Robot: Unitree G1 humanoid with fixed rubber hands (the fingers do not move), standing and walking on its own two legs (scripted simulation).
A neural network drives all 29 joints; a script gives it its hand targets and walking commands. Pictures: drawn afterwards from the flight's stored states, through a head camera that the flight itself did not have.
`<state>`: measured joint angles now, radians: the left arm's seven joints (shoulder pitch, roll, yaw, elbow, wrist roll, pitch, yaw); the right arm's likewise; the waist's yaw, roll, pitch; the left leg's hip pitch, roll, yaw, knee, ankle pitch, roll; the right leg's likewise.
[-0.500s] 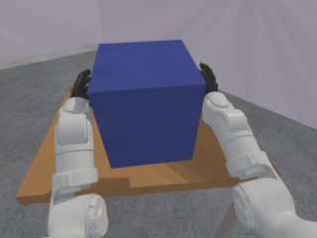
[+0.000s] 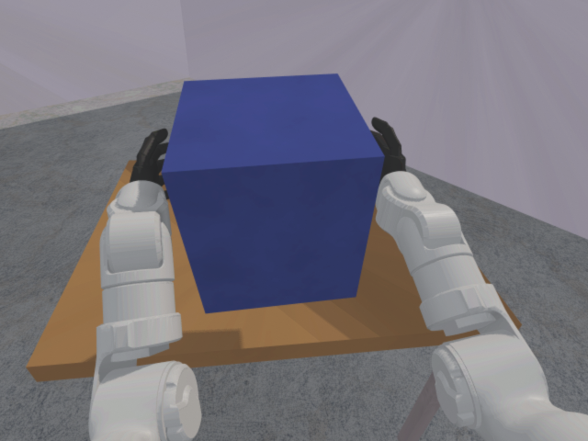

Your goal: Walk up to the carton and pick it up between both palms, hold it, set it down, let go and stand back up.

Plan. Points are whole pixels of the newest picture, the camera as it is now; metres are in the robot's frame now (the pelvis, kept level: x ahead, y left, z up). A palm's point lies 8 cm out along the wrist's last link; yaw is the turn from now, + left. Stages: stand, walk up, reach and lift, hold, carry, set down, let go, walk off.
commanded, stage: hold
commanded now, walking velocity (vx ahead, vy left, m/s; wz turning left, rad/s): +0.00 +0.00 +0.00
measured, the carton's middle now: (272, 192) +0.39 +0.01 +0.21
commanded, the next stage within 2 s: none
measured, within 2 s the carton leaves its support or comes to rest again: neither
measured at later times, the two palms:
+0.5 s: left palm (145, 187) +0.36 +0.17 +0.24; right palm (387, 175) +0.36 -0.13 +0.25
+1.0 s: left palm (147, 188) +0.36 +0.17 +0.23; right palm (388, 174) +0.36 -0.14 +0.25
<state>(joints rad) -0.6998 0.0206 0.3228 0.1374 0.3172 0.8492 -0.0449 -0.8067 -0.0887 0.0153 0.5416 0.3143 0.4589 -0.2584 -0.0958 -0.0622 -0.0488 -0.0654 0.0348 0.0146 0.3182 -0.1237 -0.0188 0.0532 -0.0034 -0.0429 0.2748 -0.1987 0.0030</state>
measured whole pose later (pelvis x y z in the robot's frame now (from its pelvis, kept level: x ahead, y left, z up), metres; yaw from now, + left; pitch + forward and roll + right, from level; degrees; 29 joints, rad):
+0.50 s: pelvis +0.00 +0.00 +0.00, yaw +0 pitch -8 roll -1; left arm -0.72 0.03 0.33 0.17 0.32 0.84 -0.05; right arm -0.83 -0.08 0.00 0.57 0.31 0.46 -0.26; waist -0.09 -0.06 -0.06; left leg -0.07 0.03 0.01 0.32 -0.12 -0.02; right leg 0.05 0.00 -0.04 0.28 -0.20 0.00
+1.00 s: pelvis +0.00 +0.00 +0.00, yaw +0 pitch -7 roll -1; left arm -0.72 0.03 0.33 0.18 0.31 0.84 -0.04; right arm -0.83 -0.10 0.02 0.57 0.32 0.47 -0.26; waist -0.09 -0.06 -0.06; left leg -0.08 0.03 0.00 0.32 -0.12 -0.02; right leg 0.05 0.00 -0.04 0.28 -0.20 0.00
